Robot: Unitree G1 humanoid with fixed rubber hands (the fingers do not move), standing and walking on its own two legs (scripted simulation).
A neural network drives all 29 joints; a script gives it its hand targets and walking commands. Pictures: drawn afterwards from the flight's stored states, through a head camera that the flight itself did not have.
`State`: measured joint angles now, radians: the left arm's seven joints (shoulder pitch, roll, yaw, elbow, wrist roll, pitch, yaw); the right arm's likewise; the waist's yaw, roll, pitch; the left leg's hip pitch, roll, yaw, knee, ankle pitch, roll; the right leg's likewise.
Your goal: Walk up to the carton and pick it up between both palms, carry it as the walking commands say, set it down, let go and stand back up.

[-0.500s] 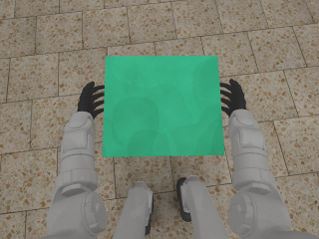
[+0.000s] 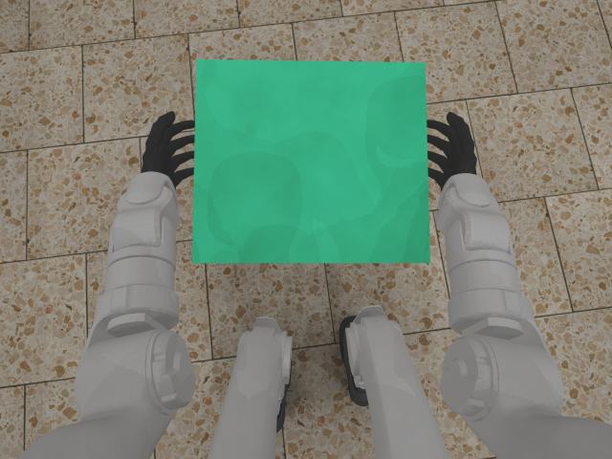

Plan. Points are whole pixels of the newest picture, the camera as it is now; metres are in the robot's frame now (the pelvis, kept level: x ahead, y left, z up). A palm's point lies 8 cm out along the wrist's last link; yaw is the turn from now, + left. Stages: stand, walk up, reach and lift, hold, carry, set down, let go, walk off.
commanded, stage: set down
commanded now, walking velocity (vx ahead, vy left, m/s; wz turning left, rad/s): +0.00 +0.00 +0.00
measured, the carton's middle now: (309, 177) +0.48 +0.01 -0.16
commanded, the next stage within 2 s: none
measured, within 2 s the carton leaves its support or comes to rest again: neither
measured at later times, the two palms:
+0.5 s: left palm (184, 182) +0.48 +0.20 -0.17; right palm (430, 186) +0.46 -0.18 -0.16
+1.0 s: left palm (198, 187) +0.50 +0.20 -0.26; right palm (410, 193) +0.47 -0.17 -0.25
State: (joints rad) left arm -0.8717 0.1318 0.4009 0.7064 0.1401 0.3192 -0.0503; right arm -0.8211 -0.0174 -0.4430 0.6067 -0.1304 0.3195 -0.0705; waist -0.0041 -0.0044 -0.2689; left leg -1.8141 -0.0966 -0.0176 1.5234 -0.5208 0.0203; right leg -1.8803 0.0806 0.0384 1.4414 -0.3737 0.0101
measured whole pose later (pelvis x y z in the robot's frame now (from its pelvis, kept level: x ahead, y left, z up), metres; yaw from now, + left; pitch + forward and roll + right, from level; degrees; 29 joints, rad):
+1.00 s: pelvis -0.03 +0.01 -0.14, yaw +0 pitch +49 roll -2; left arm -1.23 0.30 0.24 0.88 0.05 0.30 0.01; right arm -1.11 -0.09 -0.50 0.68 -0.05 0.28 -0.11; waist -0.04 -0.02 -0.05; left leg -2.27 -0.12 0.01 1.98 -0.56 0.03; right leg -2.32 0.09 0.02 1.88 -0.42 0.05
